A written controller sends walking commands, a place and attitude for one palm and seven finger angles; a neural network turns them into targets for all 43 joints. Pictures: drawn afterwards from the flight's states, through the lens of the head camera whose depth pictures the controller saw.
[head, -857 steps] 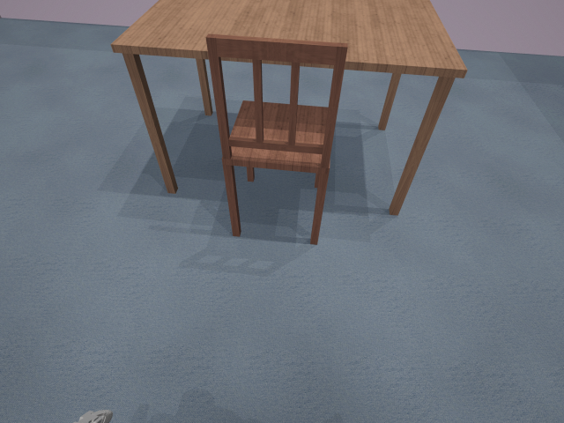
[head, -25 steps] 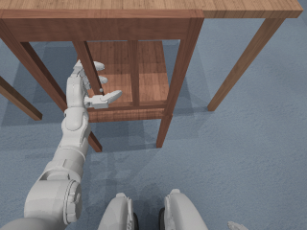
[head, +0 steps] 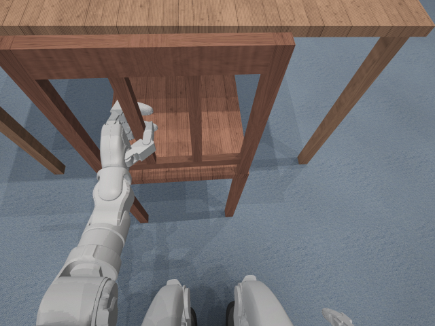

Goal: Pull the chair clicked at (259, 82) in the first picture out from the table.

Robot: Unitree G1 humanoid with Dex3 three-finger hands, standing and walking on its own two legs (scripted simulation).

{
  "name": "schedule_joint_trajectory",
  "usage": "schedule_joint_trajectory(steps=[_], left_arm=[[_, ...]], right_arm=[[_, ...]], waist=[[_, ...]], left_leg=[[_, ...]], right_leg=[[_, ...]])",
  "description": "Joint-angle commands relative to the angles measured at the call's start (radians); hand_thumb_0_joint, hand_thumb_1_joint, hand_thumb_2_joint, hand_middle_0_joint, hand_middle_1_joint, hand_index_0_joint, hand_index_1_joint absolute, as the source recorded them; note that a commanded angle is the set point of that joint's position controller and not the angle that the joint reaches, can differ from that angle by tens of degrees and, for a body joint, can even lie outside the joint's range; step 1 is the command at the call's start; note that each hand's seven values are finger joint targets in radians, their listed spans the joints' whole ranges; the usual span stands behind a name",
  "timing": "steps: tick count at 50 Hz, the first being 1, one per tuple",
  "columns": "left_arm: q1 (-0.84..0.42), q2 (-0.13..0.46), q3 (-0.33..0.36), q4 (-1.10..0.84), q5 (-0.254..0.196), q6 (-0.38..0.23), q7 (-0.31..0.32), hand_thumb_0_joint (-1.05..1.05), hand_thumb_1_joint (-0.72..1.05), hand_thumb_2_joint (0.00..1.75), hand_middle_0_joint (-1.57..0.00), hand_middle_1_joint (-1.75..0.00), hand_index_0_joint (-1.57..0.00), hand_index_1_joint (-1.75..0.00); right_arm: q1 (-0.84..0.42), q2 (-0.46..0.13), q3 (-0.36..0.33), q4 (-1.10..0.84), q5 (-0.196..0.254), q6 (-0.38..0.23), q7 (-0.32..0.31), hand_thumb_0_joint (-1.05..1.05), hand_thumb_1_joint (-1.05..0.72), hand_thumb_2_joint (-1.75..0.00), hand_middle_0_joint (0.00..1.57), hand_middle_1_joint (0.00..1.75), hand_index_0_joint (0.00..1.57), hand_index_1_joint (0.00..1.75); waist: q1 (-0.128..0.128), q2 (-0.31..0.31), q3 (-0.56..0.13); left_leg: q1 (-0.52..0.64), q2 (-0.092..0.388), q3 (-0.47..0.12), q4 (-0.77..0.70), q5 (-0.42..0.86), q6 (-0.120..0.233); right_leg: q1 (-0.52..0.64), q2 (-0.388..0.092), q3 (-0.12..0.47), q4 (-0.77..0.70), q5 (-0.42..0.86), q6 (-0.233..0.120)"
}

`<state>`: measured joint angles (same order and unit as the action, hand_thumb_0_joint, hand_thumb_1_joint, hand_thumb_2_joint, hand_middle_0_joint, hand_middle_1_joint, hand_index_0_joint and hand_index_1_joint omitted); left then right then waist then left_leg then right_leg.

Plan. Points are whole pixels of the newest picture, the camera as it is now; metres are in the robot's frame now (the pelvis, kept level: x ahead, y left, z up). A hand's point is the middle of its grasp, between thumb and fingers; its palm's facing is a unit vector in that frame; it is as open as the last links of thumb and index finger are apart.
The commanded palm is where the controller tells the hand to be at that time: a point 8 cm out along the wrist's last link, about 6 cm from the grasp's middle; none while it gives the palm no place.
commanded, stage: hook a spindle and tug to test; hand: left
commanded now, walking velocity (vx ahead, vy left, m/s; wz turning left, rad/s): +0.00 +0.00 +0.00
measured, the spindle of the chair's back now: (138, 127) +0.48 +0.14 +0.02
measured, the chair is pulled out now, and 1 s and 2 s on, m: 0.01 0.07 0.27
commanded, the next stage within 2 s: step backward, pulling the chair out in 0.34 s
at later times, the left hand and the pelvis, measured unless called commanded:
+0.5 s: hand (151, 150) +0.42 +0.11 +0.02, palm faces +0.04 -1.00 -0.06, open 5.6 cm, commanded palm +0.40 +0.16 +0.02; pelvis +0.00 -0.01 +0.01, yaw +1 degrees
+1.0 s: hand (153, 163) +0.39 +0.10 +0.04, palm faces -0.06 -0.99 -0.14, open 5.4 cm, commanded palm +0.38 +0.16 +0.04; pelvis +0.01 +0.00 +0.10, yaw -2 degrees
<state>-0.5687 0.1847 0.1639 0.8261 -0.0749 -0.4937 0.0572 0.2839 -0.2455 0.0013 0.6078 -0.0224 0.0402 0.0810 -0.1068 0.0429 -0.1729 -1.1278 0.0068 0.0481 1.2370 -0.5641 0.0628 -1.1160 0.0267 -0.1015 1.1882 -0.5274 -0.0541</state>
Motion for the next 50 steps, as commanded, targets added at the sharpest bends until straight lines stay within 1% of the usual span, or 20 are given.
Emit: schedule_joint_trajectory(steps=[1,3,5,6,12,17,19,22,23,24,26,28,30,31,34,36,40,42,46,50], left_arm=[[-0.24,0.077,-0.043,-0.212,0.029,-0.086,-0.034,0.0,0.9,0.9,-0.5,-1.45,-0.5,-1.45],[-0.24,0.092,-0.035,-0.227,0.034,-0.091,-0.032,0.0,0.9,0.9,-0.5,-1.45,-0.5,-1.45],[-0.221,0.065,-0.055,-0.243,0.027,-0.087,-0.036,0.0,0.9,0.9,-0.5,-1.45,-0.5,-1.45],[-0.187,0.087,-0.032,-0.238,0.027,-0.083,-0.036,0.0,0.9,0.9,-0.5,-1.45,-0.5,-1.45],[-0.12,0.085,-0.036,-0.267,0.017,-0.061,-0.044,0.0,0.9,0.9,-0.5,-1.45,-0.5,-1.45],[-0.138,0.07,-0.056,-0.295,0.014,-0.058,-0.048,0.0,0.9,0.9,-0.5,-1.45,-0.5,-1.45],[-0.15,0.082,-0.051,-0.302,0.017,-0.064,-0.047,0.0,0.9,0.9,-0.5,-1.45,-0.5,-1.45],[-0.174,0.107,-0.025,-0.317,0.008,-0.068,-0.047,0.0,0.9,0.9,-0.5,-1.45,-0.5,-1.45],[-0.36,0.312,0.019,-0.456,0.075,0.051,0.022,0.0,0.9,0.9,-0.5,-1.45,-0.5,-1.45],[-0.421,0.306,-0.009,-0.563,0.071,0.098,0.044,0.0,0.9,0.9,-0.5,-1.45,-0.5,-1.45],[-0.283,0.261,-0.023,-0.484,0.072,0.178,0.065,0.0,0.9,0.9,-0.5,-1.45,-0.5,-1.45],[-0.155,0.166,-0.095,-0.282,0.068,0.254,0.069,0.0,0.9,0.9,-0.5,-1.45,-0.5,-1.45],[-0.163,0.17,-0.098,-0.201,0.075,0.285,0.081,0.0,0.9,0.9,-0.5,-1.45,-0.5,-1.45],[-0.182,0.169,-0.105,-0.161,0.074,0.29,0.083,0.0,0.9,0.9,-0.5,-1.45,-0.5,-1.45],[-0.272,0.185,-0.103,-0.109,0.074,0.264,0.075,0.0,0.9,0.9,-0.5,-1.45,-0.5,-1.45],[-0.271,0.156,-0.126,-0.059,0.07,0.257,0.059,0.0,0.9,0.9,-0.5,-1.45,-0.5,-1.45],[-0.265,0.123,-0.145,-0.031,0.075,0.242,0.033,0.0,0.9,0.9,-0.5,-1.45,-0.5,-1.45],[-0.272,0.116,-0.144,-0.03,0.075,0.233,0.026,0.0,0.9,0.9,-0.5,-1.45,-0.5,-1.45],[-0.259,0.125,-0.127,-0.054,0.079,0.219,0.021,0.0,0.9,0.9,-0.5,-1.45,-0.5,-1.45],[-0.236,0.154,-0.106,-0.06,0.075,0.207,0.023,0.0,0.9,0.9,-0.5,-1.45,-0.5,-1.45]], right_arm=[[0.102,-0.146,-0.054,-0.075,-0.002,-0.025,-0.015,0.0,-0.9,-0.9,0.2,0.3,0.2,0.3],[0.101,-0.15,-0.054,-0.078,-0.003,-0.027,-0.02,0.0,-0.9,-0.9,0.2,0.3,0.2,0.3],[0.094,-0.145,-0.054,-0.081,-0.003,-0.027,-0.018,0.0,-0.9,-0.9,0.2,0.3,0.2,0.3],[0.095,-0.146,-0.056,-0.083,-0.001,-0.026,-0.018,0.0,-0.9,-0.9,0.2,0.3,0.2,0.3],[0.079,-0.144,-0.054,-0.097,0.004,-0.027,-0.023,0.0,-0.9,-0.9,0.2,0.3,0.2,0.3],[0.071,-0.139,-0.051,-0.097,0.004,-0.033,-0.029,0.0,-0.9,-0.9,0.2,0.3,0.2,0.3],[0.071,-0.141,-0.05,-0.095,0.004,-0.036,-0.032,0.0,-0.9,-0.9,0.2,0.3,0.2,0.3],[0.065,-0.141,-0.049,-0.095,0.003,-0.042,-0.034,0.0,-0.9,-0.9,0.2,0.3,0.2,0.3],[0.139,-0.116,-0.049,-0.164,0.07,0.044,-0.067,0.0,-0.9,-0.9,0.2,0.3,0.2,0.3],[0.139,-0.113,-0.06,-0.182,0.085,0.067,-0.097,0.0,-0.9,-0.9,0.2,0.3,0.2,0.3],[0.091,-0.109,-0.054,-0.177,0.092,0.08,-0.126,0.0,-0.9,-0.9,0.2,0.3,0.2,0.3],[0.049,-0.113,-0.037,-0.149,0.098,0.108,-0.142,0.0,-0.9,-0.9,0.2,0.3,0.2,0.3],[0.052,-0.125,-0.031,-0.114,0.093,0.116,-0.162,0.0,-0.9,-0.9,0.2,0.3,0.2,0.3],[0.056,-0.133,-0.029,-0.102,0.092,0.118,-0.169,0.0,-0.9,-0.9,0.2,0.3,0.2,0.3],[0.063,-0.138,-0.035,-0.071,0.085,0.113,-0.189,0.0,-0.9,-0.9,0.2,0.3,0.2,0.3],[0.076,-0.137,-0.04,-0.048,0.081,0.106,-0.193,0.0,-0.9,-0.9,0.2,0.3,0.2,0.3],[0.074,-0.124,-0.056,-0.027,0.063,0.086,-0.18,0.0,-0.9,-0.9,0.2,0.3,0.2,0.3],[0.061,-0.12,-0.059,-0.025,0.054,0.073,-0.172,0.0,-0.9,-0.9,0.2,0.3,0.2,0.3],[0.048,-0.117,-0.061,-0.02,0.04,0.052,-0.16,0.0,-0.9,-0.9,0.2,0.3,0.2,0.3],[0.044,-0.131,-0.061,-0.009,0.058,0.038,-0.173,0.0,-0.9,-0.9,0.2,0.3,0.2,0.3]], waist=[[-0.017,0.001,-0.442],[-0.016,0.021,-0.446],[-0.012,0.036,-0.461],[-0.002,0.013,-0.461],[0.005,-0.019,-0.465],[-0.003,-0.015,-0.453],[-0.002,0.005,-0.45],[-0.002,-0.022,-0.466],[0.015,0.021,-0.65],[0.007,0.054,-0.649],[0.011,0.061,-0.567],[0.016,-0.017,-0.399],[0.012,-0.047,-0.288],[0.014,-0.058,-0.273],[0.019,0.038,-0.28],[0.023,0.098,-0.275],[0.027,0.191,-0.258],[0.034,0.215,-0.238],[0.041,0.179,-0.236],[0.042,0.031,-0.237]], left_leg=[[0.324,0.005,-0.104,-0.111,0.475,-0.038],[0.331,0.005,-0.108,-0.109,0.49,-0.04],[0.351,0.003,-0.103,-0.107,0.51,-0.042],[0.341,0.004,-0.101,-0.108,0.51,-0.042],[0.308,-0.003,-0.09,-0.114,0.484,-0.037],[0.291,-0.007,-0.082,-0.107,0.472,-0.033],[0.305,-0.006,-0.087,-0.106,0.493,-0.036],[0.278,-0.01,-0.078,-0.104,0.452,-0.032],[0.567,0.002,-0.045,-0.28,0.434,-0.019],[0.611,0.002,-0.03,-0.339,0.447,-0.017],[0.604,0.006,-0.035,-0.384,0.484,-0.022],[0.601,0.034,-0.076,-0.459,0.423,-0.022],[0.629,0.059,-0.088,-0.528,0.462,-0.016],[0.658,0.073,-0.098,-0.554,0.53,-0.017],[0.811,0.111,-0.117,-0.6,0.804,-0.025],[0.922,0.149,-0.154,-0.618,0.999,-0.029],[1.143,0.216,-0.209,-0.666,1.287,-0.047],[1.187,0.24,-0.219,-0.691,1.326,-0.058],[1.224,0.261,-0.212,-0.694,1.36,-0.065],[1.078,0.235,-0.172,-0.677,1.157,-0.044]], right_leg=[[0.265,-0.002,0.093,-0.117,0.43,0.019],[0.256,-0.004,0.092,-0.107,0.44,0.018],[0.26,-0.006,0.092,-0.109,0.452,0.018],[0.278,-0.005,0.094,-0.109,0.46,0.018],[0.328,-0.008,0.102,-0.117,0.48,0.021],[0.335,-0.01,0.109,-0.119,0.489,0.023],[0.32,-0.011,0.108,-0.111,0.498,0.02],[0.352,-0.011,0.119,-0.121,0.487,0.025],[0.733,-0.09,0.245,-0.329,0.541,0.035],[0.845,-0.103,0.258,-0.388,0.688,0.056],[0.85,-0.124,0.236,-0.387,0.833,0.064],[0.786,-0.134,0.208,-0.445,0.718,0.078],[0.774,-0.136,0.195,-0.485,0.757,0.088],[0.792,-0.138,0.192,-0.498,0.813,0.091],[0.783,-0.135,0.178,-0.531,0.894,0.077],[0.731,-0.117,0.169,-0.546,0.787,0.067],[0.621,-0.066,0.141,-0.549,0.387,0.046],[0.599,-0.06,0.14,-0.536,0.275,0.039],[0.623,-0.066,0.145,-0.551,0.28,0.032],[0.792,-0.098,0.183,-0.631,0.598,0.023]])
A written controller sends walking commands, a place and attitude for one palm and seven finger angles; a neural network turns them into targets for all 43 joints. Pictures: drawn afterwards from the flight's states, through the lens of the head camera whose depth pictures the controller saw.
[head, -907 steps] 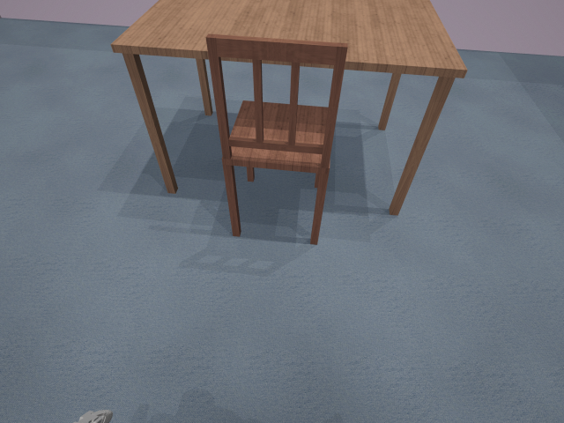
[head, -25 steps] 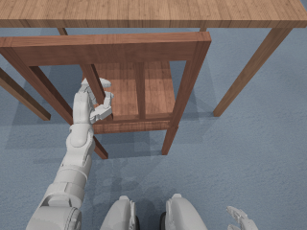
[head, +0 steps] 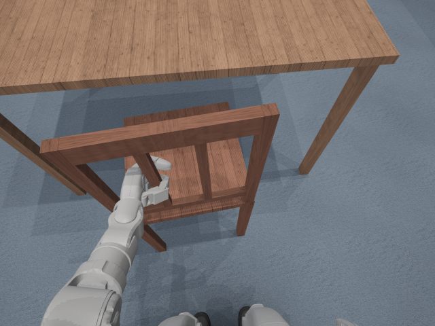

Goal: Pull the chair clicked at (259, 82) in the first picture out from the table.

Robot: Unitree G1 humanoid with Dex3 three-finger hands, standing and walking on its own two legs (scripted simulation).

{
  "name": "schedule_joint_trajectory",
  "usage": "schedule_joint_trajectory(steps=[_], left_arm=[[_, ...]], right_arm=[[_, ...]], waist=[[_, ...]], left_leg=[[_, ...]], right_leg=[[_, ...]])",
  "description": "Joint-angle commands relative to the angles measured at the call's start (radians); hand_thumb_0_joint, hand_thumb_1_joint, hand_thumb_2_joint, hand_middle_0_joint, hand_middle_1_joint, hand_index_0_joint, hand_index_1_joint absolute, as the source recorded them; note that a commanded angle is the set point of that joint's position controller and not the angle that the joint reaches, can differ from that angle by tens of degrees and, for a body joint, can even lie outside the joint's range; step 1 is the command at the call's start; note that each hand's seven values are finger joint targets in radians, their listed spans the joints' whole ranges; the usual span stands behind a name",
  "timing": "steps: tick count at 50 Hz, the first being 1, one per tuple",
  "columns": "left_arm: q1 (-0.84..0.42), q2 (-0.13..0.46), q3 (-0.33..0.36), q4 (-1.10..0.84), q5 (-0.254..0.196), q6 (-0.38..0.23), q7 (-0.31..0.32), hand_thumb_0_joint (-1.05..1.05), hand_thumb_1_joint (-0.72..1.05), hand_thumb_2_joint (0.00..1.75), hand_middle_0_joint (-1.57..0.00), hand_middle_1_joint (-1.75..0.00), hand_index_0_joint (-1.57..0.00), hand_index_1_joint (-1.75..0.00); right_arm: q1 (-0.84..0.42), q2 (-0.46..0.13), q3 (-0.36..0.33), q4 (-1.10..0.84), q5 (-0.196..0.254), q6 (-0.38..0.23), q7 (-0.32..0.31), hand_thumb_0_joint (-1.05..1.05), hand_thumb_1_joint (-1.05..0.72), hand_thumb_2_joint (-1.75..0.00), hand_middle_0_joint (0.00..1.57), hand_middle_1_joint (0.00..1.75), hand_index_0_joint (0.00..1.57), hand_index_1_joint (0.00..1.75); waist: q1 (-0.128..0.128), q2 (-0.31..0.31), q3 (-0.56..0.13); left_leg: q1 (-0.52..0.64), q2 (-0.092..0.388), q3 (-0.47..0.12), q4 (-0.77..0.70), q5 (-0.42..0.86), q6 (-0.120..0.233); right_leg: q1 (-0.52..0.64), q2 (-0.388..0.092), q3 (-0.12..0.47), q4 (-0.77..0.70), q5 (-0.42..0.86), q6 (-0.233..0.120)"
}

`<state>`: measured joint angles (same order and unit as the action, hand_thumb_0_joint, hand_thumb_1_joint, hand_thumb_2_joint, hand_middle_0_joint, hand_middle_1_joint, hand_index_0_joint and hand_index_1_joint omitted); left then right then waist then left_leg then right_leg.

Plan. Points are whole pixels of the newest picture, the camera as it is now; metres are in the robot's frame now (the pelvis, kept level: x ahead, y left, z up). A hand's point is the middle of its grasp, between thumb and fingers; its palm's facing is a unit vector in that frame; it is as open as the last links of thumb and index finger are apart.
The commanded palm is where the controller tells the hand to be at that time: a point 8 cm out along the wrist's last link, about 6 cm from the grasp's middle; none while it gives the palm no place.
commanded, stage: step backward, pulling the chair out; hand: left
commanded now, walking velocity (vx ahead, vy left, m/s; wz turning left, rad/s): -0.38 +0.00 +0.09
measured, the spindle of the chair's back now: (156, 181) +0.41 +0.13 -0.08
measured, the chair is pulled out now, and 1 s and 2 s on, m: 0.07 0.27 0.48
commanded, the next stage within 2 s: none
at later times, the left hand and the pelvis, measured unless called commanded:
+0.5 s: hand (167, 234) +0.28 +0.09 -0.06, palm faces -0.14 -0.98 -0.14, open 5.3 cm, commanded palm +0.27 +0.15 -0.06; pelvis -0.10 +0.02 +0.01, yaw +2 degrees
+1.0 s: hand (150, 298) +0.17 +0.12 -0.06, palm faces -0.03 -0.98 -0.21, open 5.6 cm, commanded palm +0.15 +0.18 -0.06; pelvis -0.21 +0.00 +0.00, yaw +1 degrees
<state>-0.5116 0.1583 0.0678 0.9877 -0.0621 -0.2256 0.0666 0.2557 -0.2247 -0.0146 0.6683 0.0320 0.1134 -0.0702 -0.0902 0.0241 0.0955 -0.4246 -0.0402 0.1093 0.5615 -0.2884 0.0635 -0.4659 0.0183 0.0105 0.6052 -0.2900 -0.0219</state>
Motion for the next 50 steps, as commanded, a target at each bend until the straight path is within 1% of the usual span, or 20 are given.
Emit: schedule_joint_trajectory(steps=[1,3,5,7,9,17,21,23,26,28,30,32,34,38,40,41,42,44,47,50], left_arm=[[-0.292,0.179,-0.016,-0.225,0.061,-0.067,0.014,0.0,0.9,0.9,-0.5,-1.45,-0.5,-1.45],[-0.283,0.215,-0.004,-0.209,0.054,-0.064,0.019,0.0,0.9,0.9,-0.5,-1.45,-0.5,-1.45],[-0.308,0.212,-0.015,-0.19,0.054,-0.064,0.021,0.0,0.9,0.9,-0.5,-1.45,-0.5,-1.45],[-0.329,0.233,-0.011,-0.168,0.055,-0.059,0.026,0.0,0.9,0.9,-0.5,-1.45,-0.5,-1.45],[-0.33,0.241,-0.012,-0.148,0.059,-0.042,0.033,0.0,0.9,0.9,-0.5,-1.45,-0.5,-1.45],[-0.286,0.171,-0.07,-0.186,0.051,0.015,0.027,0.0,0.9,0.9,-0.5,-1.45,-0.5,-1.45],[-0.274,0.111,-0.114,-0.254,0.047,0.02,0.009,0.0,0.9,0.9,-0.5,-1.45,-0.5,-1.45],[-0.287,0.1,-0.141,-0.319,0.046,0.006,-0.002,0.0,0.9,0.9,-0.5,-1.45,-0.5,-1.45],[-0.274,0.096,-0.127,-0.337,0.053,-0.01,0.001,0.0,0.9,0.9,-0.5,-1.45,-0.5,-1.45],[-0.334,0.107,-0.108,-0.34,0.057,-0.022,0.007,0.0,0.9,0.9,-0.5,-1.45,-0.5,-1.45],[-0.379,0.089,-0.103,-0.29,0.061,-0.031,0.019,0.0,0.9,0.9,-0.5,-1.45,-0.5,-1.45],[-0.397,0.093,-0.091,-0.224,0.074,-0.049,0.028,0.0,0.9,0.9,-0.5,-1.45,-0.5,-1.45],[-0.409,0.105,-0.088,-0.168,0.087,-0.066,0.028,0.0,0.9,0.9,-0.5,-1.45,-0.5,-1.45],[-0.405,0.177,-0.045,-0.122,0.106,-0.095,0.02,0.0,0.9,0.9,-0.5,-1.45,-0.5,-1.45],[-0.381,0.221,-0.008,-0.116,0.086,-0.105,0.027,0.0,0.9,0.9,-0.5,-1.45,-0.5,-1.45],[-0.366,0.237,0.002,-0.111,0.08,-0.101,0.027,0.0,0.9,0.9,-0.5,-1.45,-0.5,-1.45],[-0.358,0.247,0.005,-0.111,0.074,-0.092,0.025,0.0,0.9,0.9,-0.5,-1.45,-0.5,-1.45],[-0.31,0.265,0.017,-0.103,0.066,-0.06,0.023,0.0,0.9,0.9,-0.5,-1.45,-0.5,-1.45],[-0.28,0.254,0.027,-0.141,0.069,-0.04,0.031,0.0,0.9,0.9,-0.5,-1.45,-0.5,-1.45],[-0.225,0.232,0.008,-0.191,0.053,-0.009,0.034,0.0,0.9,0.9,-0.5,-1.45,-0.5,-1.45]], right_arm=[[0.077,-0.153,-0.047,-0.064,0.01,-0.043,-0.027,0.0,-0.9,-0.9,0.2,0.3,0.2,0.3],[0.085,-0.166,-0.05,-0.051,0.021,-0.051,-0.039,0.0,-0.9,-0.9,0.2,0.3,0.2,0.3],[0.07,-0.165,-0.046,-0.04,0.028,-0.063,-0.043,0.0,-0.9,-0.9,0.2,0.3,0.2,0.3],[0.035,-0.165,-0.04,-0.04,0.033,-0.07,-0.042,0.0,-0.9,-0.9,0.2,0.3,0.2,0.3],[0.02,-0.173,-0.038,-0.032,0.042,-0.07,-0.037,0.0,-0.9,-0.9,0.2,0.3,0.2,0.3],[0.0,-0.182,-0.035,-0.037,0.046,-0.059,-0.047,0.0,-0.9,-0.9,0.2,0.3,0.2,0.3],[0.013,-0.172,-0.043,-0.07,0.045,-0.042,-0.063,0.0,-0.9,-0.9,0.2,0.3,0.2,0.3],[-0.013,-0.173,-0.044,-0.098,0.033,-0.03,-0.06,0.0,-0.9,-0.9,0.2,0.3,0.2,0.3],[-0.036,-0.164,-0.045,-0.124,0.01,-0.018,-0.042,0.0,-0.9,-0.9,0.2,0.3,0.2,0.3],[-0.039,-0.149,-0.044,-0.119,-0.007,-0.025,-0.034,0.0,-0.9,-0.9,0.2,0.3,0.2,0.3],[-0.041,-0.129,-0.038,-0.088,-0.016,-0.044,-0.029,0.0,-0.9,-0.9,0.2,0.3,0.2,0.3],[0.007,-0.135,-0.042,-0.037,-0.016,-0.079,-0.022,0.0,-0.9,-0.9,0.2,0.3,0.2,0.3],[0.037,-0.141,-0.042,0.01,-0.013,-0.099,-0.02,0.0,-0.9,-0.9,0.2,0.3,0.2,0.3],[0.01,-0.154,-0.047,0.053,-0.011,-0.113,-0.028,0.0,-0.9,-0.9,0.2,0.3,0.2,0.3],[0.015,-0.138,-0.056,0.062,0.006,-0.123,-0.04,0.0,-0.9,-0.9,0.2,0.3,0.2,0.3],[-0.002,-0.129,-0.054,0.044,0.013,-0.127,-0.043,0.0,-0.9,-0.9,0.2,0.3,0.2,0.3],[-0.029,-0.128,-0.051,0.025,0.021,-0.132,-0.044,0.0,-0.9,-0.9,0.2,0.3,0.2,0.3],[-0.084,-0.137,-0.043,-0.001,0.027,-0.137,-0.037,0.0,-0.9,-0.9,0.2,0.3,0.2,0.3],[-0.079,-0.138,-0.033,0.003,0.021,-0.151,-0.034,0.0,-0.9,-0.9,0.2,0.3,0.2,0.3],[-0.049,-0.152,-0.028,-0.016,0.023,-0.134,-0.039,0.0,-0.9,-0.9,0.2,0.3,0.2,0.3]], waist=[[0.023,0.022,-0.527],[0.018,-0.029,-0.576],[0.019,-0.039,-0.562],[0.027,-0.045,-0.52],[0.036,-0.052,-0.497],[0.029,-0.072,-0.521],[0.011,-0.129,-0.602],[0.013,0.021,-0.602],[0.03,0.197,-0.498],[0.037,0.208,-0.426],[0.044,0.137,-0.354],[0.033,0.065,-0.382],[0.02,0.051,-0.414],[0.027,0.127,-0.401],[0.022,-0.018,-0.518],[0.026,-0.095,-0.531],[0.036,-0.142,-0.496],[0.072,-0.134,-0.445],[0.069,-0.109,-0.44],[0.049,-0.12,-0.476]], left_leg=[[0.353,0.262,-0.216,0.016,0.811,-0.05],[0.259,0.207,-0.175,0.047,0.594,-0.071],[0.171,0.147,-0.139,0.074,0.283,-0.08],[0.073,0.1,-0.136,0.093,-0.007,-0.077],[0.02,0.077,-0.15,0.123,-0.112,-0.076],[0.016,0.083,-0.17,0.001,-0.023,-0.081],[0.177,0.113,-0.131,-0.118,0.297,-0.078],[0.262,0.158,-0.164,-0.153,0.485,-0.073],[0.303,0.264,-0.241,-0.163,0.654,-0.038],[0.296,0.344,-0.319,-0.201,0.643,0.02],[0.33,0.378,-0.327,-0.156,0.728,0.061],[0.493,0.365,-0.298,-0.048,0.961,0.041],[0.524,0.324,-0.262,0.009,0.992,0.005],[0.37,0.279,-0.219,0.004,0.766,-0.028],[0.307,0.218,-0.165,0.048,0.647,-0.065],[0.206,0.162,-0.132,0.097,0.361,-0.089],[0.111,0.102,-0.125,0.156,0.041,-0.103],[-0.009,0.058,-0.182,0.278,-0.197,-0.1],[-0.025,0.069,-0.237,0.262,-0.197,-0.102],[0.057,0.069,-0.196,0.052,-0.08,-0.104]], right_leg=[[0.182,-0.109,0.086,-0.072,0.494,-0.017],[0.291,-0.179,0.15,-0.073,0.804,-0.039],[0.36,-0.236,0.192,-0.09,0.923,-0.044],[0.38,-0.278,0.226,-0.13,0.885,-0.011],[0.396,-0.31,0.233,-0.165,0.816,0.009],[0.517,-0.32,0.162,-0.142,0.886,0.014],[0.496,-0.205,0.067,-0.101,0.827,0.044],[0.399,-0.162,0.034,-0.067,0.693,0.025],[0.192,-0.08,0.007,0.067,0.237,0.02],[0.076,-0.047,0.013,0.217,-0.092,0.014],[0.025,-0.056,0.023,0.227,-0.158,0.006],[0.031,-0.063,0.017,0.051,-0.043,0.002],[0.088,-0.071,0.016,-0.059,0.156,0.004],[0.191,-0.112,0.05,-0.107,0.406,0.0],[0.327,-0.161,0.085,-0.109,0.724,0.001],[0.396,-0.216,0.13,-0.116,0.812,-0.015],[0.402,-0.283,0.182,-0.144,0.837,-0.044],[0.378,-0.37,0.228,-0.185,0.743,-0.083],[0.406,-0.387,0.21,-0.167,0.703,-0.13],[0.455,-0.33,0.138,-0.128,0.72,-0.084]])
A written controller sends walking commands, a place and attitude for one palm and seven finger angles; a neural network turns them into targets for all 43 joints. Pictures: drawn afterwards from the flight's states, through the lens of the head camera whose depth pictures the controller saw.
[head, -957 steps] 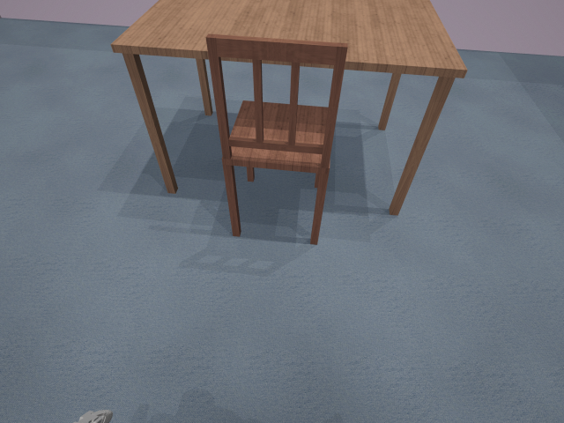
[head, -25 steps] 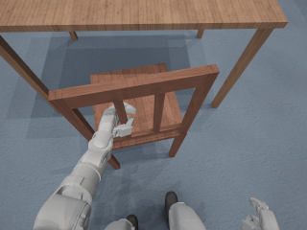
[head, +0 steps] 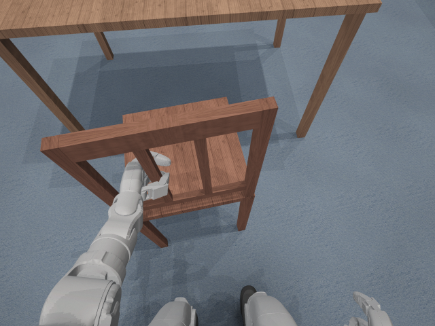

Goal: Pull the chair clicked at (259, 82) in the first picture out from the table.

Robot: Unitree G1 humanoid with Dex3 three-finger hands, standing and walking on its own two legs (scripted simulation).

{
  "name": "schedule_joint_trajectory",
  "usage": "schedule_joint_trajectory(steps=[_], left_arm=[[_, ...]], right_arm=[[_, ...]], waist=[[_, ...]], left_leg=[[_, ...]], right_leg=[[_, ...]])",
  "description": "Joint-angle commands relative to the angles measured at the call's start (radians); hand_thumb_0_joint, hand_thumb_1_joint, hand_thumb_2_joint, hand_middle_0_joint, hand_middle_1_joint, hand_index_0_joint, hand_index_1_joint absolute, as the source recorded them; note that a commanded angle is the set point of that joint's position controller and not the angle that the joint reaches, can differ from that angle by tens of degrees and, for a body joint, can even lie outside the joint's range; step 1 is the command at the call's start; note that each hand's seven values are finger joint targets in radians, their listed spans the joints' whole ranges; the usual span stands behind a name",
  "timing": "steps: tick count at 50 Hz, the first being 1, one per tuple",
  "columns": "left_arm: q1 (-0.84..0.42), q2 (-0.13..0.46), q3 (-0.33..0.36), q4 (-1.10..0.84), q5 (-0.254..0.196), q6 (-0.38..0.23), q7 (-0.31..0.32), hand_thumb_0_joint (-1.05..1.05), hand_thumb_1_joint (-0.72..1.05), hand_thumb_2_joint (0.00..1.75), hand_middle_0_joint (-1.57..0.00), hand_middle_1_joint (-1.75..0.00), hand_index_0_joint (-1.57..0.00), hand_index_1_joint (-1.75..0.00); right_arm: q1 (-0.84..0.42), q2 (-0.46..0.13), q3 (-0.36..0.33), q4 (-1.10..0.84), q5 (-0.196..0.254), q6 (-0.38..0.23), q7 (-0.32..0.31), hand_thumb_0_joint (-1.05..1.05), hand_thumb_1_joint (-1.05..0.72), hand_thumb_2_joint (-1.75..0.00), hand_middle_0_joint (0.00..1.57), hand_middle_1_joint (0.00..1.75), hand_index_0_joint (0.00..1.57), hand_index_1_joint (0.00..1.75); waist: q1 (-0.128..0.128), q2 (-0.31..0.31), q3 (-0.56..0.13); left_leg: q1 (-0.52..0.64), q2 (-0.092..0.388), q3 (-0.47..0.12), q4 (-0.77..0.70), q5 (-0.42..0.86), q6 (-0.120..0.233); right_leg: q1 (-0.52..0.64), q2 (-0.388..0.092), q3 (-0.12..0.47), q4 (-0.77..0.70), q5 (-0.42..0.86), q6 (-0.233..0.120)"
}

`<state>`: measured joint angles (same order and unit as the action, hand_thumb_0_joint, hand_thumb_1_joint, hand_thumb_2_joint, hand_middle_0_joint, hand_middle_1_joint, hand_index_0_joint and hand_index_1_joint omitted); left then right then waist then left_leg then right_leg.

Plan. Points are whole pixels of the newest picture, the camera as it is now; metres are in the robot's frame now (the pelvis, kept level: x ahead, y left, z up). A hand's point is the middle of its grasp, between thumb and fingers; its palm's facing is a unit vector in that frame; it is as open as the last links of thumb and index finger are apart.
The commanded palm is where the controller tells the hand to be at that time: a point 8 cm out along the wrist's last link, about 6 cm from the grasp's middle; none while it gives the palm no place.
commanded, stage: step backward, pulling the chair out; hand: left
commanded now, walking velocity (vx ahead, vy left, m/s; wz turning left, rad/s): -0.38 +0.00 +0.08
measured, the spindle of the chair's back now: (156, 177) +0.41 +0.13 -0.09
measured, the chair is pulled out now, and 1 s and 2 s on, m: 0.27 0.48 0.68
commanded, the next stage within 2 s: stop walking, hand still on the chair in 1.24 s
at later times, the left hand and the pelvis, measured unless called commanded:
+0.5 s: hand (149, 253) +0.25 +0.13 -0.06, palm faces -0.04 -0.98 -0.20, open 5.5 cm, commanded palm +0.25 +0.19 -0.06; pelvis -0.12 +0.01 -0.01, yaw +2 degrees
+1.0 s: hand (143, 297) +0.17 +0.13 -0.06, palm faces +0.07 -0.97 -0.22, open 5.6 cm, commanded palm +0.14 +0.19 -0.06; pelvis -0.22 -0.02 +0.01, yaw +0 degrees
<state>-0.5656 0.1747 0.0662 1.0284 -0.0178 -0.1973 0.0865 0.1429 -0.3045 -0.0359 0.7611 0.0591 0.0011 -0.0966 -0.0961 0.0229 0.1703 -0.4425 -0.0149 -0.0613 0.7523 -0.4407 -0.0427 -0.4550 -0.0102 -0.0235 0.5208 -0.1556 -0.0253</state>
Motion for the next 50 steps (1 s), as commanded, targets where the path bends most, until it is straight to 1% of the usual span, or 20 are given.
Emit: schedule_joint_trajectory(steps=[1,5,9,11,14,16,18,22,25,27,28,29,30,32,35,39,41,44,46,50], left_arm=[[-0.163,0.194,-0.01,-0.254,0.003,-0.029,0.012,0.0,0.9,0.9,-0.5,-1.45,-0.5,-1.45],[-0.179,0.13,-0.06,-0.337,0.001,-0.027,0.003,0.0,0.9,0.9,-0.5,-1.45,-0.5,-1.45],[-0.246,0.125,-0.069,-0.407,0.02,-0.04,0.0,0.0,0.9,0.9,-0.5,-1.45,-0.5,-1.45],[-0.249,0.134,-0.061,-0.379,0.019,-0.044,0.004,0.0,0.9,0.9,-0.5,-1.45,-0.5,-1.45],[-0.273,0.186,-0.039,-0.322,0.018,-0.056,0.007,0.0,0.9,0.9,-0.5,-1.45,-0.5,-1.45],[-0.262,0.227,-0.019,-0.264,0.019,-0.063,0.008,0.0,0.9,0.9,-0.5,-1.45,-0.5,-1.45],[-0.243,0.25,0.011,-0.197,0.029,-0.057,0.018,0.0,0.9,0.9,-0.5,-1.45,-0.5,-1.45],[-0.267,0.204,-0.004,-0.169,0.022,-0.051,0.01,0.0,0.9,0.9,-0.5,-1.45,-0.5,-1.45],[-0.254,0.19,-0.027,-0.158,0.014,-0.053,0.005,0.0,0.9,0.9,-0.5,-1.45,-0.5,-1.45],[-0.259,0.151,-0.038,-0.179,0.018,-0.051,-0.007,0.0,0.9,0.9,-0.5,-1.45,-0.5,-1.45],[-0.286,0.151,-0.045,-0.256,0.013,-0.058,0.003,0.0,0.9,0.9,-0.5,-1.45,-0.5,-1.45],[-0.35,0.149,-0.035,-0.289,0.022,-0.044,0.011,0.0,0.9,0.9,-0.5,-1.45,-0.5,-1.45],[-0.372,0.154,-0.02,-0.293,0.023,-0.043,0.006,0.0,0.9,0.9,-0.5,-1.45,-0.5,-1.45],[-0.37,0.12,-0.027,-0.26,0.018,-0.055,0.008,0.0,0.9,0.9,-0.5,-1.45,-0.5,-1.45],[-0.385,0.11,-0.046,-0.191,0.03,-0.06,0.013,0.0,0.9,0.9,-0.5,-1.45,-0.5,-1.45],[-0.342,0.153,-0.029,-0.156,0.043,-0.096,-0.001,0.0,0.9,0.9,-0.5,-1.45,-0.5,-1.45],[-0.328,0.203,0.002,-0.156,0.047,-0.106,0.001,0.0,0.9,0.9,-0.5,-1.45,-0.5,-1.45],[-0.287,0.316,0.076,-0.126,0.025,-0.056,0.011,0.0,0.9,0.9,-0.5,-1.45,-0.5,-1.45],[-0.31,0.301,0.089,-0.179,0.023,-0.039,0.013,0.0,0.9,0.9,-0.5,-1.45,-0.5,-1.45],[-0.21,0.287,0.088,-0.227,0.013,-0.012,0.029,0.0,0.9,0.9,-0.5,-1.45,-0.5,-1.45]], right_arm=[[0.082,-0.078,-0.01,-0.112,-0.005,-0.016,-0.015,0.0,-0.9,-0.9,0.2,0.3,0.2,0.3],[0.097,-0.105,-0.038,-0.159,-0.013,0.01,-0.016,0.0,-0.9,-0.9,0.2,0.3,0.2,0.3],[0.074,-0.08,-0.041,-0.191,-0.029,0.036,-0.003,0.0,-0.9,-0.9,0.2,0.3,0.2,0.3],[0.066,-0.079,-0.036,-0.195,-0.025,0.034,-0.002,0.0,-0.9,-0.9,0.2,0.3,0.2,0.3],[0.105,-0.072,-0.041,-0.161,-0.013,0.019,-0.011,0.0,-0.9,-0.9,0.2,0.3,0.2,0.3],[0.136,-0.054,-0.036,-0.127,-0.003,-0.006,-0.009,0.0,-0.9,-0.9,0.2,0.3,0.2,0.3],[0.125,-0.067,-0.035,-0.096,-0.007,-0.025,-0.01,0.0,-0.9,-0.9,0.2,0.3,0.2,0.3],[0.129,-0.043,0.01,-0.076,-0.007,-0.052,-0.009,0.0,-0.9,-0.9,0.2,0.3,0.2,0.3],[0.173,-0.07,0.017,-0.061,-0.01,-0.066,-0.02,0.0,-0.9,-0.9,0.2,0.3,0.2,0.3],[0.169,-0.12,0.003,-0.094,-0.021,-0.062,-0.024,0.0,-0.9,-0.9,0.2,0.3,0.2,0.3],[0.118,-0.125,-0.006,-0.129,-0.031,-0.056,-0.023,0.0,-0.9,-0.9,0.2,0.3,0.2,0.3],[0.057,-0.073,0.008,-0.144,-0.043,-0.047,-0.025,0.0,-0.9,-0.9,0.2,0.3,0.2,0.3],[0.053,-0.049,0.005,-0.132,-0.04,-0.043,-0.023,0.0,-0.9,-0.9,0.2,0.3,0.2,0.3],[0.108,-0.084,-0.028,-0.088,-0.029,-0.047,-0.002,0.0,-0.9,-0.9,0.2,0.3,0.2,0.3],[0.158,-0.091,-0.033,-0.06,-0.033,-0.062,0.015,0.0,-0.9,-0.9,0.2,0.3,0.2,0.3],[0.144,-0.085,-0.02,-0.034,-0.044,-0.052,0.023,0.0,-0.9,-0.9,0.2,0.3,0.2,0.3],[0.133,-0.082,-0.022,-0.036,-0.03,-0.047,0.018,0.0,-0.9,-0.9,0.2,0.3,0.2,0.3],[0.076,-0.081,-0.033,-0.063,-0.006,-0.04,-0.008,0.0,-0.9,-0.9,0.2,0.3,0.2,0.3],[0.027,-0.064,-0.02,-0.088,-0.003,-0.046,-0.003,0.0,-0.9,-0.9,0.2,0.3,0.2,0.3],[0.028,-0.054,0.009,-0.111,-0.005,-0.016,-0.011,0.0,-0.9,-0.9,0.2,0.3,0.2,0.3]], waist=[[0.044,-0.137,-0.564],[0.047,0.036,-0.531],[0.047,0.236,-0.505],[0.064,0.191,-0.427],[0.051,-0.062,-0.44],[0.063,-0.232,-0.441],[0.084,-0.24,-0.437],[0.061,-0.232,-0.485],[0.045,-0.11,-0.444],[0.055,0.117,-0.405],[0.062,0.36,-0.393],[0.061,0.359,-0.356],[0.057,0.217,-0.347],[0.065,0.017,-0.384],[0.043,0.159,-0.428],[0.049,0.259,-0.43],[0.057,0.136,-0.481],[0.089,-0.245,-0.518],[0.103,-0.208,-0.516],[0.085,-0.116,-0.554]], left_leg=[[0.119,0.055,-0.01,-0.222,0.152,0.004],[0.266,0.205,-0.065,-0.338,0.625,0.074],[0.187,0.257,-0.075,-0.335,0.619,0.095],[0.07,0.256,-0.06,-0.316,0.47,0.098],[0.053,0.139,0.025,-0.187,0.217,0.038],[0.131,0.007,0.083,0.029,-0.078,0.015],[0.094,-0.003,0.037,0.231,-0.111,0.014],[0.192,0.006,0.076,0.015,-0.073,0.017],[0.255,0.029,0.098,-0.316,0.034,0.041],[0.113,0.206,-0.11,-0.464,0.019,0.125],[0.023,0.354,-0.25,-0.546,0.013,0.196],[-0.01,0.415,-0.302,-0.517,0.244,0.233],[0.095,0.405,-0.231,-0.416,0.589,0.24],[0.483,0.365,-0.153,-0.239,1.038,0.196],[0.646,0.31,-0.112,-0.205,1.116,0.13],[0.555,0.312,-0.125,-0.172,1.077,0.122],[0.374,0.248,-0.029,-0.093,0.881,0.068],[-0.038,0.041,0.009,0.165,-0.085,-0.015],[-0.085,0.059,-0.058,0.22,-0.117,-0.006],[0.004,0.042,0.013,-0.036,0.025,-0.018]], right_leg=[[0.444,-0.282,0.152,-0.032,0.555,-0.065],[0.295,-0.076,0.04,0.034,0.244,0.046],[0.284,-0.053,0.035,0.156,0.054,0.031],[0.3,-0.057,0.05,0.13,0.012,0.02],[0.266,-0.168,0.166,-0.029,0.088,-0.018],[0.121,-0.283,0.278,-0.287,-0.23,-0.058],[0.101,-0.335,0.323,-0.353,-0.314,-0.109],[0.124,-0.255,0.144,-0.25,-0.151,-0.047],[0.068,-0.202,0.108,-0.185,-0.243,0.014],[0.067,-0.06,0.031,0.125,-0.205,0.055],[0.072,-0.008,-0.005,0.433,-0.239,0.056],[0.041,-0.011,0.05,0.693,-0.272,0.044],[-0.025,-0.013,0.097,0.767,-0.267,0.045],[-0.129,-0.014,0.055,0.443,-0.318,0.031],[-0.057,-0.009,0.004,0.161,-0.217,0.02],[0.102,-0.035,0.038,-0.039,-0.092,0.01],[0.325,-0.108,0.079,-0.115,0.438,-0.005],[0.579,-0.373,0.271,-0.032,1.074,-0.137],[0.564,-0.408,0.266,-0.006,0.984,-0.15],[0.598,-0.352,0.186,0.022,0.897,-0.115]])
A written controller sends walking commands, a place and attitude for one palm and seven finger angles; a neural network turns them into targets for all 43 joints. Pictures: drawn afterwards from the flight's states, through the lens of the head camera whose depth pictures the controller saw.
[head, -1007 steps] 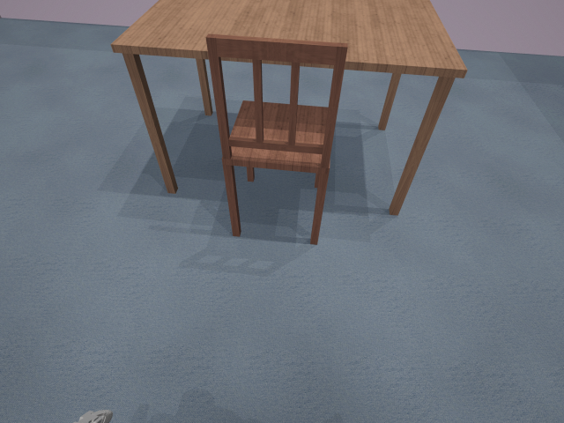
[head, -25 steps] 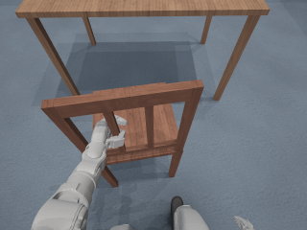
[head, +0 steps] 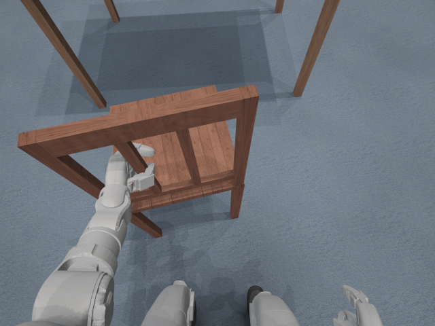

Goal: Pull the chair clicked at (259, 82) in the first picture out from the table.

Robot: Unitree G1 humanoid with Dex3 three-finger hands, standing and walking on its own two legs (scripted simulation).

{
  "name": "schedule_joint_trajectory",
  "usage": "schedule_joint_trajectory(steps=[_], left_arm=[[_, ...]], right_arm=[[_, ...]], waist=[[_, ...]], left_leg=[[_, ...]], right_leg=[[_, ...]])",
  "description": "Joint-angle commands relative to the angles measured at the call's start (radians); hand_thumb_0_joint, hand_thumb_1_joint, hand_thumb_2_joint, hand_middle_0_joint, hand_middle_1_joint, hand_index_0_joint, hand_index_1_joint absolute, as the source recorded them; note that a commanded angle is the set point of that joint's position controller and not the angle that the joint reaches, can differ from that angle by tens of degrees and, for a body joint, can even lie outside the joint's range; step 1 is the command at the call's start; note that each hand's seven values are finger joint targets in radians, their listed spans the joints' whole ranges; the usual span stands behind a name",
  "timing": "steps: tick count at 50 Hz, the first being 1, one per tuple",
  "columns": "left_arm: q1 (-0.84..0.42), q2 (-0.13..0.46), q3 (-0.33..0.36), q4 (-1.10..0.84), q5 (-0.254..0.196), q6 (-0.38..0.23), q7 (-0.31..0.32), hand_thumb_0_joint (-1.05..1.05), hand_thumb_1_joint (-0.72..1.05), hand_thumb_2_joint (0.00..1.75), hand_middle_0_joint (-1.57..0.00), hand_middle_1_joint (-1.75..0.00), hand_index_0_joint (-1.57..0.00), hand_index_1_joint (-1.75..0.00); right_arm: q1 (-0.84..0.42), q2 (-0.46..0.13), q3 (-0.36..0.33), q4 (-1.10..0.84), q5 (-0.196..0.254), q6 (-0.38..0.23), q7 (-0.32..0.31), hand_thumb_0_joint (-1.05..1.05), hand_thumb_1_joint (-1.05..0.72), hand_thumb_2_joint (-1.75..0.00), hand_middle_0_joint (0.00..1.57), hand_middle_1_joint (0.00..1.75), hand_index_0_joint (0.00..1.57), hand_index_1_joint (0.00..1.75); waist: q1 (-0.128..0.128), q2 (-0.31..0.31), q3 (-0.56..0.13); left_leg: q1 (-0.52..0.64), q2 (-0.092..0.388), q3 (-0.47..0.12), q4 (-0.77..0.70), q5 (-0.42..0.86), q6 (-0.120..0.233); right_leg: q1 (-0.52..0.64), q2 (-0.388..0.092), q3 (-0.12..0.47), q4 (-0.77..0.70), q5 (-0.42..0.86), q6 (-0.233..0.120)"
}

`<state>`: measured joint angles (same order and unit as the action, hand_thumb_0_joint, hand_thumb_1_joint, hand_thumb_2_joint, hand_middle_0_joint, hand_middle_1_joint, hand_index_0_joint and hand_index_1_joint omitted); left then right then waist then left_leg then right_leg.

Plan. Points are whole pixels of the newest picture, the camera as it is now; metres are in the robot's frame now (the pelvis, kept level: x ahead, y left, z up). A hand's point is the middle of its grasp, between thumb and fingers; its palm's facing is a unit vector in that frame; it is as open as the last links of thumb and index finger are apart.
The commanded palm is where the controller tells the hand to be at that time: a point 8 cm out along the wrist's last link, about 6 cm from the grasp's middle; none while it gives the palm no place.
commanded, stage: step backward, pulling the chair out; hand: left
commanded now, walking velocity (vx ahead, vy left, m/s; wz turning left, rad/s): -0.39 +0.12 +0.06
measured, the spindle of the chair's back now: (142, 169) +0.41 +0.17 -0.09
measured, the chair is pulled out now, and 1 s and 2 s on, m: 0.48 0.68 0.68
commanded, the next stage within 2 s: stop walking, hand still on the chair in 0.24 s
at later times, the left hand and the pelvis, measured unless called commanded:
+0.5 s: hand (144, 238) +0.26 +0.14 -0.07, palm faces -0.02 -0.98 -0.21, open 5.5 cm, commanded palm +0.24 +0.20 -0.05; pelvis -0.09 +0.02 -0.01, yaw +0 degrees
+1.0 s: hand (132, 279) +0.19 +0.16 -0.07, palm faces -0.07 -0.98 -0.20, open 5.6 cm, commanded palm +0.18 +0.21 -0.05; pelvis -0.08 +0.04 +0.00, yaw -3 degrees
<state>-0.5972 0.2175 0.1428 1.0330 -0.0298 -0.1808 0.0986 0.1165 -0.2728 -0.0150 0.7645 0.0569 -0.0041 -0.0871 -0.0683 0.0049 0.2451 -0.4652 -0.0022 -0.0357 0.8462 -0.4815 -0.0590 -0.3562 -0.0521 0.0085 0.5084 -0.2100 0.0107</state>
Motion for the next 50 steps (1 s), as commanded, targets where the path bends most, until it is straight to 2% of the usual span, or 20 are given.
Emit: schedule_joint_trajectory(steps=[1,4,5,8,10,11,15,16,17,18,19,21,24,26,30,32,35,39,42,50], left_arm=[[-0.159,0.232,-0.003,-0.257,0.02,-0.016,0.017,0.0,0.9,0.9,-0.5,-1.45,-0.5,-1.45],[-0.143,0.197,-0.051,-0.313,0.013,0.014,0.016,0.0,0.9,0.9,-0.5,-1.45,-0.5,-1.45],[-0.168,0.178,-0.074,-0.349,0.009,0.017,0.012,0.0,0.9,0.9,-0.5,-1.45,-0.5,-1.45],[-0.17,0.084,-0.12,-0.35,0.013,0.007,-0.007,0.0,0.9,0.9,-0.5,-1.45,-0.5,-1.45],[-0.25,0.054,-0.152,-0.408,0.027,-0.001,-0.015,0.0,0.9,0.9,-0.5,-1.45,-0.5,-1.45],[-0.254,0.055,-0.146,-0.388,0.032,-0.007,-0.011,0.0,0.9,0.9,-0.5,-1.45,-0.5,-1.45],[-0.242,0.093,-0.119,-0.286,0.029,-0.027,-0.011,0.0,0.9,0.9,-0.5,-1.45,-0.5,-1.45],[-0.261,0.109,-0.122,-0.266,0.036,-0.035,-0.015,0.0,0.9,0.9,-0.5,-1.45,-0.5,-1.45],[-0.287,0.138,-0.121,-0.245,0.035,-0.038,-0.019,0.0,0.9,0.9,-0.5,-1.45,-0.5,-1.45],[-0.196,0.194,-0.08,-0.379,0.028,-0.04,-0.023,0.0,0.9,0.9,-0.5,-1.45,-0.5,-1.45],[-0.125,0.187,-0.069,-0.338,0.02,-0.013,-0.016,0.0,0.9,0.9,-0.5,-1.45,-0.5,-1.45],[-0.11,0.155,-0.066,-0.373,0.013,0.01,-0.013,0.0,0.9,0.9,-0.5,-1.45,-0.5,-1.45],[-0.064,0.148,-0.078,-0.419,0.011,0.03,0.002,0.0,0.9,0.9,-0.5,-1.45,-0.5,-1.45],[-0.055,0.118,-0.092,-0.459,0.01,0.038,0.006,0.0,0.9,0.9,-0.5,-1.45,-0.5,-1.45],[-0.04,0.037,-0.161,-0.398,0.019,0.055,-0.005,0.0,0.9,0.9,-0.5,-1.45,-0.5,-1.45],[-0.01,0.072,-0.133,-0.383,0.019,0.041,0.0,0.0,0.9,0.9,-0.5,-1.45,-0.5,-1.45],[0.029,0.07,-0.14,-0.397,0.012,0.037,-0.003,0.0,0.9,0.9,-0.5,-1.45,-0.5,-1.45],[0.117,0.055,-0.155,-0.386,0.017,0.04,0.001,0.0,0.9,0.9,-0.5,-1.45,-0.5,-1.45],[0.161,0.049,-0.151,-0.397,0.016,0.034,0.004,0.0,0.9,0.9,-0.5,-1.45,-0.5,-1.45],[0.289,0.047,-0.153,-0.459,0.027,0.03,0.005,0.0,0.9,0.9,-0.5,-1.45,-0.5,-1.45]], right_arm=[[0.054,-0.092,-0.015,-0.125,-0.002,-0.003,-0.027,0.0,-0.9,-0.9,0.2,0.3,0.2,0.3],[0.087,-0.112,-0.028,-0.137,-0.003,0.019,-0.046,0.0,-0.9,-0.9,0.2,0.3,0.2,0.3],[0.088,-0.128,-0.038,-0.152,-0.001,0.024,-0.05,0.0,-0.9,-0.9,0.2,0.3,0.2,0.3],[0.116,-0.136,-0.061,-0.173,-0.011,0.044,-0.024,0.0,-0.9,-0.9,0.2,0.3,0.2,0.3],[0.065,-0.104,-0.046,-0.191,-0.033,0.038,-0.006,0.0,-0.9,-0.9,0.2,0.3,0.2,0.3],[0.076,-0.105,-0.049,-0.181,-0.035,0.033,0.001,0.0,-0.9,-0.9,0.2,0.3,0.2,0.3],[0.15,-0.121,-0.055,-0.147,-0.018,0.014,0.009,0.0,-0.9,-0.9,0.2,0.3,0.2,0.3],[0.148,-0.109,-0.05,-0.144,-0.015,0.012,0.001,0.0,-0.9,-0.9,0.2,0.3,0.2,0.3],[0.134,-0.083,-0.04,-0.145,-0.007,0.012,-0.013,0.0,-0.9,-0.9,0.2,0.3,0.2,0.3],[0.103,-0.085,-0.039,-0.203,-0.011,0.012,-0.018,0.0,-0.9,-0.9,0.2,0.3,0.2,0.3],[0.087,-0.087,-0.034,-0.194,-0.005,0.016,-0.024,0.0,-0.9,-0.9,0.2,0.3,0.2,0.3],[0.054,-0.068,-0.011,-0.202,-0.005,0.008,-0.029,0.0,-0.9,-0.9,0.2,0.3,0.2,0.3],[0.066,-0.061,0.012,-0.184,-0.014,0.004,-0.045,0.0,-0.9,-0.9,0.2,0.3,0.2,0.3],[0.057,-0.092,-0.007,-0.197,-0.022,-0.003,-0.05,0.0,-0.9,-0.9,0.2,0.3,0.2,0.3],[0.038,-0.071,0.008,-0.188,-0.022,0.008,-0.034,0.0,-0.9,-0.9,0.2,0.3,0.2,0.3],[0.055,-0.069,0.002,-0.18,-0.019,0.004,-0.033,0.0,-0.9,-0.9,0.2,0.3,0.2,0.3],[0.066,-0.06,0.001,-0.175,-0.02,-0.006,-0.039,0.0,-0.9,-0.9,0.2,0.3,0.2,0.3],[0.051,-0.055,0.012,-0.17,-0.022,-0.018,-0.043,0.0,-0.9,-0.9,0.2,0.3,0.2,0.3],[0.052,-0.05,0.014,-0.177,-0.024,-0.022,-0.047,0.0,-0.9,-0.9,0.2,0.3,0.2,0.3],[0.042,-0.06,0.008,-0.18,-0.029,-0.045,-0.049,0.0,-0.9,-0.9,0.2,0.3,0.2,0.3]], waist=[[0.054,-0.115,-0.629],[0.033,-0.148,-0.621],[0.028,-0.104,-0.631],[0.031,0.097,-0.608],[0.03,0.372,-0.559],[0.033,0.377,-0.525],[0.038,0.161,-0.549],[0.033,0.052,-0.552],[0.022,-0.118,-0.537],[0.051,-0.16,-0.516],[0.053,-0.252,-0.54],[0.061,-0.198,-0.563],[0.037,-0.051,-0.582],[0.062,0.075,-0.553],[0.053,0.143,-0.394],[0.056,0.034,-0.387],[0.045,-0.098,-0.416],[0.05,0.063,-0.317],[0.057,-0.04,-0.315],[0.063,-0.01,-0.368]], left_leg=[[0.065,0.025,0.0,-0.187,0.118,-0.003],[0.253,0.07,0.043,-0.422,0.391,0.013],[0.346,0.137,0.01,-0.452,0.668,0.044],[0.49,0.281,-0.07,-0.382,0.949,0.139],[0.458,0.318,-0.113,-0.412,0.979,0.171],[0.436,0.324,-0.108,-0.406,0.961,0.18],[0.476,0.269,-0.041,-0.234,0.899,0.113],[0.388,0.214,0.011,-0.187,0.742,0.073],[0.244,0.131,0.075,-0.127,0.415,0.028],[0.153,0.066,0.043,-0.066,0.06,0.018],[0.106,0.045,0.005,0.0,-0.015,0.024],[0.121,0.061,-0.032,-0.062,0.0,0.036],[0.303,0.058,0.036,-0.4,0.292,0.051],[0.336,0.164,-0.075,-0.437,0.435,0.104],[0.162,0.164,-0.087,-0.52,0.055,0.133],[0.178,0.111,-0.032,-0.472,-0.013,0.11],[0.291,0.072,0.021,-0.401,0.113,0.086],[0.275,0.1,-0.012,-0.491,0.024,0.093],[0.27,0.099,-0.004,-0.478,0.116,0.094],[0.33,0.116,0.001,-0.487,0.375,0.083]], right_leg=[[0.481,-0.305,0.151,0.032,0.933,-0.143],[0.379,-0.244,0.082,0.056,0.79,-0.076],[0.301,-0.181,0.027,0.081,0.649,-0.029],[0.089,0.002,-0.032,0.158,0.116,0.015],[0.004,0.009,-0.037,0.281,-0.232,-0.003],[-0.008,0.016,-0.037,0.288,-0.276,-0.011],[0.14,-0.003,-0.025,-0.055,0.142,-0.011],[0.23,-0.062,0.017,-0.117,0.445,-0.02],[0.311,-0.18,0.124,-0.109,0.688,-0.064],[0.296,-0.271,0.178,-0.114,0.715,-0.128],[0.35,-0.296,0.184,-0.088,0.747,-0.163],[0.346,-0.28,0.148,-0.04,0.656,-0.159],[0.284,-0.173,0.055,0.026,0.35,-0.069],[0.208,-0.059,0.009,0.065,0.097,-0.012],[0.181,-0.013,-0.002,0.0,-0.233,-0.007],[0.16,-0.032,0.052,-0.1,-0.278,-0.016],[0.129,-0.08,0.103,-0.197,-0.277,-0.034],[0.04,-0.039,0.061,-0.183,-0.317,-0.026],[0.075,-0.042,0.07,-0.184,-0.212,-0.028],[0.13,-0.034,0.04,-0.098,0.102,-0.023]])
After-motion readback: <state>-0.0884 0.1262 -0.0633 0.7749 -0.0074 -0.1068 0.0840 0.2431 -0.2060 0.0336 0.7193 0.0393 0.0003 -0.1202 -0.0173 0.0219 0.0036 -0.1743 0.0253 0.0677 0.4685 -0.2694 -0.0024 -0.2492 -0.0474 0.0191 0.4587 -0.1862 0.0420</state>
